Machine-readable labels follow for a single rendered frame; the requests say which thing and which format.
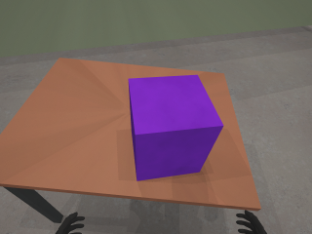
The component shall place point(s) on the right robot hand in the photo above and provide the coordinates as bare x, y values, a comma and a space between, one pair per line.
254, 224

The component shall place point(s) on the table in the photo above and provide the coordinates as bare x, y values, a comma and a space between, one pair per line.
74, 135

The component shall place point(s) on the carton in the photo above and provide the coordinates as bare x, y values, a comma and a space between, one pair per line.
174, 125

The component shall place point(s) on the left robot hand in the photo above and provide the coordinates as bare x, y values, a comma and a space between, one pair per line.
66, 226

